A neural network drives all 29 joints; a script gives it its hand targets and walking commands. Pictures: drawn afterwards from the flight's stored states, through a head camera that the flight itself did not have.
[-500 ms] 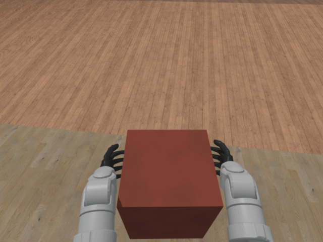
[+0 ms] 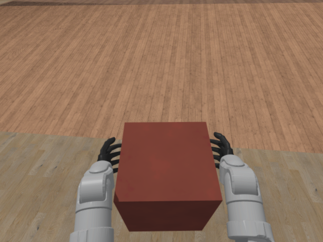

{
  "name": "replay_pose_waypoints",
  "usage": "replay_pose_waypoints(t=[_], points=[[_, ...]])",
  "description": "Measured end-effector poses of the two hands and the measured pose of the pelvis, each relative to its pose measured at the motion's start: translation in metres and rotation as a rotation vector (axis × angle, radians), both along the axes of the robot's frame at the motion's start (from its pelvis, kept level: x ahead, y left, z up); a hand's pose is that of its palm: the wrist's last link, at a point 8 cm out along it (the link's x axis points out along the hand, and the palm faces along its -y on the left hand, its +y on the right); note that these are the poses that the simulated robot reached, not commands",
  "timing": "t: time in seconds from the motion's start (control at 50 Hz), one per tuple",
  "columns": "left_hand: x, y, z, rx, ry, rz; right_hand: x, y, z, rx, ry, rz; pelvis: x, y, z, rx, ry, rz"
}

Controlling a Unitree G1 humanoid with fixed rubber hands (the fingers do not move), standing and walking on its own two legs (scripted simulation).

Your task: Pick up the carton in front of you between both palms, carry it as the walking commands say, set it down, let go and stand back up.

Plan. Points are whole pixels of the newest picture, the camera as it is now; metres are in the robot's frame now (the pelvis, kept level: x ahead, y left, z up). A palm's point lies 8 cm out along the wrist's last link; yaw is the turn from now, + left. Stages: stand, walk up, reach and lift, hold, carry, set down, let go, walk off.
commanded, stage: carry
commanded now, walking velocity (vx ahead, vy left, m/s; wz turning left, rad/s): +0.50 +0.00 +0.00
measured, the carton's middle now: (165, 179) +0.30 +0.01 +0.00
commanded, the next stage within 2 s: none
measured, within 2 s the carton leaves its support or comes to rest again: neither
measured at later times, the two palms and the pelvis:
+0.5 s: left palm (121, 109) +0.49 +0.14 +0.10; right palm (215, 107) +0.49 -0.16 +0.10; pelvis +0.22 +0.00 +0.01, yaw +0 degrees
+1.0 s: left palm (132, 64) +0.81 +0.13 +0.10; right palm (200, 61) +0.83 -0.16 +0.10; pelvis +0.55 -0.02 +0.00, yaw +2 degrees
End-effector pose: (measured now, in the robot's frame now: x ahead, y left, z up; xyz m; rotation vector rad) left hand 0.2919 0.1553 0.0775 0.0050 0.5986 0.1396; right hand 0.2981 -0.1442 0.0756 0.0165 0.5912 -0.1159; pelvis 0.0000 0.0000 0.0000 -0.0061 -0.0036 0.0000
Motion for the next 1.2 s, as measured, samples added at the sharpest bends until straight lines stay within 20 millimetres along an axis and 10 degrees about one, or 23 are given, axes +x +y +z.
replay_pose_waypoints(t=[0.2, 0.44, 0.62, 0.8, 0.96, 1.1, 1.2], points=[[0.051, 0.0, 0.018, -0.014, 0.061, 0.048, 0.065, 0.001, 0.022, 0.007, 0.062, 0.028, 0.067, 0.0, 0.007, 0.032, 0.085, 0.041], [0.161, -0.002, 0.018, -0.055, 0.12, 0.011, 0.151, -0.001, 0.018, 0.04, 0.119, -0.063, 0.186, 0.009, 0.008, -0.002, 0.104, -0.004], [0.288, -0.037, 0.008, -0.041, 0.062, 0.025, 0.284, -0.036, 0.005, 0.066, 0.063, -0.053, 0.31, -0.028, -0.021, -0.013, 0.067, 0.026], [0.375, -0.032, 0.013, -0.041, 0.136, 0.114, 0.397, -0.03, 0.009, 0.063, 0.141, 0.031, 0.408, -0.045, 0.009, 0.028, 0.089, 0.05], [0.491, -0.026, 0.027, -0.045, 0.067, 0.078, 0.501, -0.024, 0.024, 0.057, 0.07, 0.002, 0.519, -0.03, 0.008, 0.032, 0.086, 0.034], [0.608, -0.006, -0.003, -0.076, 0.059, 0.026, 0.604, -0.005, 0.004, 0.024, 0.058, -0.048, 0.632, 0.0, -0.024, 0.032, 0.052, -0.004], [0.676, -0.001, 0.008, -0.095, 0.086, 0.003, 0.662, 0.0, 0.016, 0.036, 0.084, -0.095, 0.684, 0.014, -0.006, 0.009, 0.065, -0.031]])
